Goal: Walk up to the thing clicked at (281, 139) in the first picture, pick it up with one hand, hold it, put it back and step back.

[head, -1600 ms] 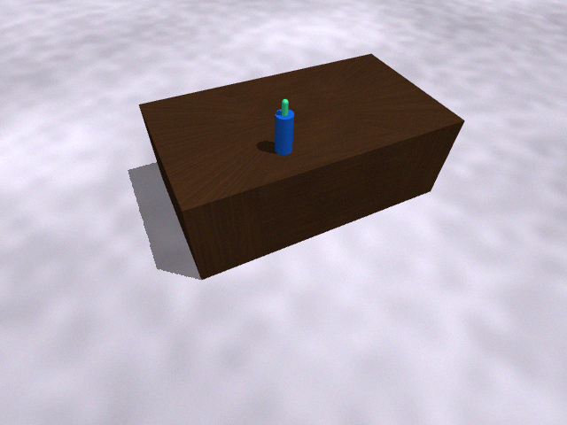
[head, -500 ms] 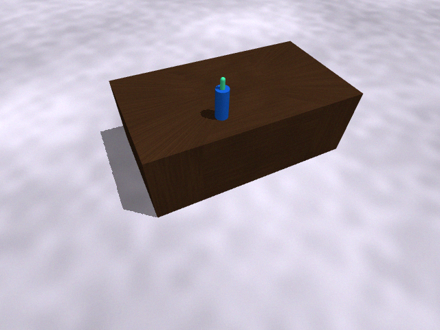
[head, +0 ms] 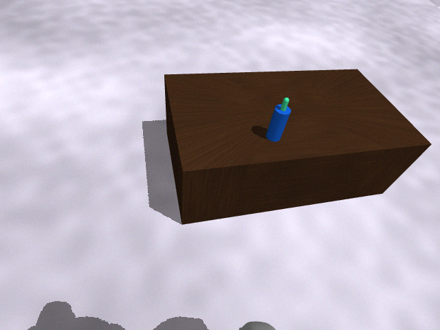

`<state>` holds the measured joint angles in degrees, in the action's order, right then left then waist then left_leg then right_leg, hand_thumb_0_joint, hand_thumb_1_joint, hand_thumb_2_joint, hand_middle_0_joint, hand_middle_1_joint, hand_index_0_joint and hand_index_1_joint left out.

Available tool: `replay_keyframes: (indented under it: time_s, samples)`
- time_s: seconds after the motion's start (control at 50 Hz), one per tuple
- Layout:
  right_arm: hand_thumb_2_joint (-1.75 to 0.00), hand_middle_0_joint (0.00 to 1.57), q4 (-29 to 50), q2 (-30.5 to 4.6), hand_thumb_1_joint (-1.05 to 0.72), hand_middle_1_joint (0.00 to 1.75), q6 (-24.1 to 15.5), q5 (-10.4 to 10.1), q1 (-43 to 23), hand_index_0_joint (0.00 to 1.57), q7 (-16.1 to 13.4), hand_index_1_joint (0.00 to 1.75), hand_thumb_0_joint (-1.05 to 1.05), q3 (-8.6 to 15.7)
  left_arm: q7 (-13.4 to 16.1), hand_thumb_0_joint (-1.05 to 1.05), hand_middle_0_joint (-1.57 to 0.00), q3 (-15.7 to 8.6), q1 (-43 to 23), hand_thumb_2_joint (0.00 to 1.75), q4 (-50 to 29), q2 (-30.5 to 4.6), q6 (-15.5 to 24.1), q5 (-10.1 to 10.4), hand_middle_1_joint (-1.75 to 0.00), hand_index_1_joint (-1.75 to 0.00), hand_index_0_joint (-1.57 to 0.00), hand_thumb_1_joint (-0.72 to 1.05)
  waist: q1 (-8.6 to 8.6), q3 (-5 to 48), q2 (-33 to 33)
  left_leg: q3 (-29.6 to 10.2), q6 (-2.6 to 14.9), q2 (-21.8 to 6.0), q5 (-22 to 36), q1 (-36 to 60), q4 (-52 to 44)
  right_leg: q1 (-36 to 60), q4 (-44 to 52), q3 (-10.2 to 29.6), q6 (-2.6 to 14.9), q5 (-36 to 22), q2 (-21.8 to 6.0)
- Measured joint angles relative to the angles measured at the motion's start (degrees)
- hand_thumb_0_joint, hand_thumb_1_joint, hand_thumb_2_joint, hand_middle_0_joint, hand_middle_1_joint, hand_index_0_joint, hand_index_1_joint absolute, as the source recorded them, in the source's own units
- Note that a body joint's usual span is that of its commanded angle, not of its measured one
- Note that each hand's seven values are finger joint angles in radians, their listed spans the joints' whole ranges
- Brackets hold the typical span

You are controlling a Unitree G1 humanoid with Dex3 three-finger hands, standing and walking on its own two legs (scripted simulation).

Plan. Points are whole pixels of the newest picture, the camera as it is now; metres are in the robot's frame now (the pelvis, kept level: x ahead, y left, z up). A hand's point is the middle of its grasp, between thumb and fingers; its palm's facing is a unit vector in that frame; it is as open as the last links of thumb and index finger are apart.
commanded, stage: walk up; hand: right
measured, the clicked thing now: (279, 118) +0.94 -0.31 -0.24
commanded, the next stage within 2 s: none
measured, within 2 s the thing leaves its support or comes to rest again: neither
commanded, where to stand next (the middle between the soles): +0.46 -0.18 m, yaw +11 degrees
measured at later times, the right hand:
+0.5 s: hand (364, 263) +0.29 -0.37 -0.13, palm faces -0.16 +0.89 -0.44, open 7.4 cm
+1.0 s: hand (390, 224) +0.40 -0.49 -0.14, palm faces -0.15 +0.84 -0.52, open 7.4 cm
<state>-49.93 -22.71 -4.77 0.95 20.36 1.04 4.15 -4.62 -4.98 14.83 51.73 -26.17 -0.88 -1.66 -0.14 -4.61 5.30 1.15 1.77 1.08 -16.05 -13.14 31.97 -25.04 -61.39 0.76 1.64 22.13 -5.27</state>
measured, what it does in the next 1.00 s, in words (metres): walks ahead: right foot, then left foot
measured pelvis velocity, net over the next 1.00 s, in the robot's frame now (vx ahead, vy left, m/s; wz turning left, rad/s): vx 0.34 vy -0.18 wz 0.14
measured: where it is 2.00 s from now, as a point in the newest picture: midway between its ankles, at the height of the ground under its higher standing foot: (244, 289)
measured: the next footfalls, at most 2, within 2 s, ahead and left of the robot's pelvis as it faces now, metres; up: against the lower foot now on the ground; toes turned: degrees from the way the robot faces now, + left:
right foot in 0.26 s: +0.26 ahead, -0.20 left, +0.00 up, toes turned +0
left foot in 0.60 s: +0.35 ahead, +0.02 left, +0.00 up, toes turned +12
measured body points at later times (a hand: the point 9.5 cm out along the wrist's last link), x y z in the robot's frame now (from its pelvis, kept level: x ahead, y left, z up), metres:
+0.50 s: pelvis +0.18 -0.09 +0.00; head +0.21 -0.09 +0.45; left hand +0.22 +0.23 -0.11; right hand +0.30 -0.41 -0.10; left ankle +0.23 +0.04 -0.69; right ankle +0.22 -0.20 -0.73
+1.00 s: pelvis +0.34 -0.18 -0.02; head +0.35 -0.16 +0.43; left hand +0.37 +0.16 -0.13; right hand +0.41 -0.53 -0.10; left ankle +0.31 +0.00 -0.73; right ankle +0.43 -0.33 -0.73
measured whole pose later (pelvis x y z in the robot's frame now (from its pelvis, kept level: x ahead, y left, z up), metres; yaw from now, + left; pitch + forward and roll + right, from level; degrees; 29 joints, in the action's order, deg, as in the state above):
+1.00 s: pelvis +0.34 -0.18 -0.02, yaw +8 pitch -2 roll +0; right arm -47.8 -27.0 -4.1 1.5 22.6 -1.0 3.2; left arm -4.4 -5.8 16.0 46.9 -26.5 -0.7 -1.4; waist -1.4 -4.3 2.6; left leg -0.1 -0.8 -8.0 -23.1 -18.1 43.7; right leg -23.7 -40.3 -0.4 -0.3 14.9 -5.2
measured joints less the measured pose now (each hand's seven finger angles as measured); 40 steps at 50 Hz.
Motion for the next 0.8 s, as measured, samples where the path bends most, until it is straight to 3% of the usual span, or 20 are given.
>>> replay_keyframes:
  time_s: [0.12,0.18,0.26,0.3,0.32,0.36,0.4,0.52,0.6,0.62,0.7,0.8]
  samples:
    - [-0.90,0.20,1.41,0.61,-0.90,0.30,-0.89,0.13,2.74,0.20,-0.14,0.30,0.00,-1.11,-1.27,0.01,-0.20,-0.48,-0.80,0.90,-2.11,0.09,-0.56,-0.35,-0.30,-0.30,-0.20,0.91,-0.37,0.36,-0.25,-2.28,-0.99,-0.28,-1.83,5.22,-3.45,-4.69,11.39,0.82,-1.52,-6.78,-1.81]
    - [-0.90,0.20,2.15,0.16,-0.90,0.30,-1.01,0.07,3.56,0.20,-0.36,0.30,0.00,-1.23,-1.70,0.01,-0.20,-0.80,-1.53,0.90,-2.63,0.32,-0.80,-0.36,-0.30,-0.30,-0.20,0.91,-0.68,0.51,-0.81,-3.21,-2.25,-0.90,-4.11,6.82,-3.03,-4.35,16.96,0.79,-1.13,-9.66,-1.82]
    - [-0.90,0.21,2.73,-1.17,-0.90,0.30,-0.35,0.31,4.13,0.20,-1.19,0.30,0.00,-1.16,-1.92,0.01,-0.20,-1.22,-2.32,0.90,-3.93,0.71,-0.06,-0.11,-0.30,-0.30,-0.20,0.91,-0.63,1.09,-2.41,-4.59,-4.16,-2.73,-9.60,7.46,1.43,0.37,23.96,-0.90,0.02,-9.11,-0.18]
    - [-0.90,0.20,2.41,-2.13,-0.90,0.30,0.31,0.14,3.22,0.20,-1.92,0.30,0.01,-0.87,-1.44,0.01,-0.20,-1.52,-3.24,0.90,-5.00,1.58,1.32,-0.38,-0.30,-0.30,-0.20,0.91,-0.20,-0.03,-5.07,-6.05,-2.36,-5.00,-11.36,3.62,12.68,1.74,22.77,-2.96,-1.47,-9.56,1.88]
    - [-0.90,0.20,1.93,-2.17,-0.90,0.30,0.83,-0.16,2.23,0.20,-2.31,0.30,0.01,-0.89,-1.11,0.01,-0.20,-1.40,-3.44,0.90,-5.76,1.90,1.99,-0.27,-0.30,-0.30,-0.20,0.91,0.12,-0.71,-5.45,-6.70,-1.27,-4.71,-11.32,0.28,20.67,1.98,21.20,-3.62,-1.74,-8.08,2.12]
    - [-0.90,0.20,1.17,-2.32,-0.90,0.30,1.43,-0.41,0.17,0.20,-2.72,0.30,0.01,-1.02,-0.71,0.01,-0.20,-0.84,-3.12,0.90,-6.64,2.85,2.49,0.31,-0.30,-0.30,-0.20,0.91,0.93,-1.40,-5.58,-5.98,-0.06,-3.24,-11.34,-5.96,32.56,3.58,21.18,-4.10,-1.32,-6.57,2.15]
    - [-0.90,0.20,1.30,-2.73,-0.90,0.30,1.13,-0.64,-1.21,0.20,-2.46,0.30,0.01,-1.00,-0.42,0.01,-0.20,-0.02,-2.12,0.90,-6.90,3.86,2.43,0.50,-0.30,-0.30,-0.20,0.91,1.38,-1.50,-6.10,-3.77,0.41,-3.14,-9.59,-10.52,35.75,5.99,23.46,-4.65,-0.55,-6.39,2.42]
    - [-0.90,0.20,2.61,-2.16,-0.90,0.30,-0.03,-0.31,-2.52,0.20,-1.07,0.30,0.01,-0.85,-0.34,0.01,-0.20,1.04,1.95,0.90,-8.07,3.55,2.16,-0.45,-0.30,-0.30,-0.20,0.90,2.90,-1.00,-5.22,2.01,-0.40,-3.93,-6.43,-14.80,18.21,10.49,27.20,-6.26,0.92,-4.63,3.57]
    - [-0.90,0.20,2.98,-1.36,-0.90,0.30,-1.24,-0.04,-1.31,0.20,-1.42,0.30,0.00,-0.86,-0.52,0.01,-0.20,1.06,4.33,0.90,-9.09,1.87,0.73,-0.51,-0.30,-0.30,-0.20,0.90,3.61,-0.43,-3.39,4.16,-0.02,-2.48,2.02,-10.78,5.16,11.12,22.25,-7.30,1.12,0.96,3.78]
    - [-0.90,0.20,3.12,-1.28,-0.90,0.30,-1.73,0.33,-1.04,0.20,-1.74,0.30,0.00,-0.76,-0.44,0.01,-0.20,0.92,4.74,0.90,-9.11,1.53,0.28,-0.51,-0.30,-0.30,-0.20,0.90,3.39,-0.40,-2.52,4.28,0.74,-1.95,4.57,-10.55,5.46,10.04,18.37,-6.82,1.76,2.82,3.38]
    - [-0.90,0.20,3.34,-0.45,-0.90,0.30,-1.71,-0.06,-0.97,0.20,-2.85,0.30,0.00,-1.34,0.01,0.01,-0.20,0.68,4.65,0.90,-7.12,0.84,-1.95,-0.61,-0.30,-0.30,-0.20,0.90,1.83,-0.59,0.55,4.59,0.84,-1.67,0.62,-9.21,8.35,1.70,-1.26,-0.17,1.48,4.68,4.72]
    - [-0.90,0.20,2.91,-0.40,-0.90,0.30,-1.77,0.10,0.45,0.20,-2.96,0.30,0.00,-1.55,-0.57,0.01,-0.20,-0.15,4.32,0.90,-6.14,-0.16,-1.87,-0.55,-0.30,-0.30,-0.20,0.91,0.70,-0.46,1.86,3.58,-0.77,-3.26,0.01,-5.14,4.95,-4.16,-1.57,1.64,-0.44,0.34,0.94]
